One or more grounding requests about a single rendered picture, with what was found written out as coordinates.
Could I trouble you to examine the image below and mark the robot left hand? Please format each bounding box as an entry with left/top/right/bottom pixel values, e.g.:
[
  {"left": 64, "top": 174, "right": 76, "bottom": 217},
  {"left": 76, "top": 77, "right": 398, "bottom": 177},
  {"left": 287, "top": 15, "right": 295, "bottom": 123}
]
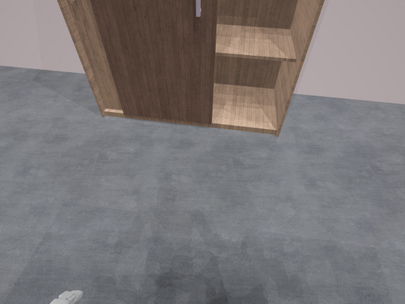
[{"left": 50, "top": 290, "right": 83, "bottom": 304}]

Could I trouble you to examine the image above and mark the wardrobe door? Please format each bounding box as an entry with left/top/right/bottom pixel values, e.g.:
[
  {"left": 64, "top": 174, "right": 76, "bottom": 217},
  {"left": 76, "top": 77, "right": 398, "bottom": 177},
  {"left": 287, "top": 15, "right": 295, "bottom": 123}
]
[
  {"left": 90, "top": 0, "right": 218, "bottom": 124},
  {"left": 69, "top": 0, "right": 122, "bottom": 110}
]

